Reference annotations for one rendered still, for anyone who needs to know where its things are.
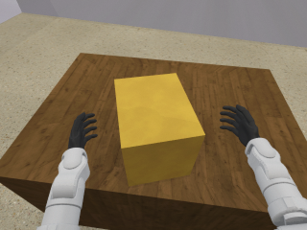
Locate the robot left forearm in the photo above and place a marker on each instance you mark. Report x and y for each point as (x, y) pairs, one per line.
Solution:
(65, 201)

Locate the right robot hand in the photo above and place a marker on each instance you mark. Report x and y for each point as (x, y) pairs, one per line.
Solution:
(246, 129)

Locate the pedestal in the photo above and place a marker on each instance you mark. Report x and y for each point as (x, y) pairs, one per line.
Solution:
(220, 193)

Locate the left robot hand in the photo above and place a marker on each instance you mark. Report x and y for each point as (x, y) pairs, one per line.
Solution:
(77, 138)

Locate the robot right forearm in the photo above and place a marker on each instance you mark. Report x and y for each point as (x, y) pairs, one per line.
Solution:
(286, 206)

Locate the carton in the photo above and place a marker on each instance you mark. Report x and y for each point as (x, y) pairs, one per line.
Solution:
(160, 133)

